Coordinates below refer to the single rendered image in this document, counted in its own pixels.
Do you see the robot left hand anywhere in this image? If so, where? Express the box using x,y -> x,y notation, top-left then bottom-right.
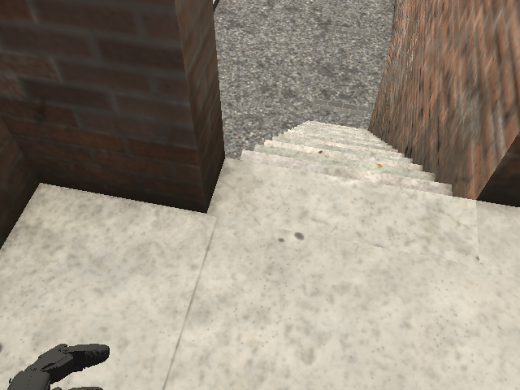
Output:
7,344 -> 110,390

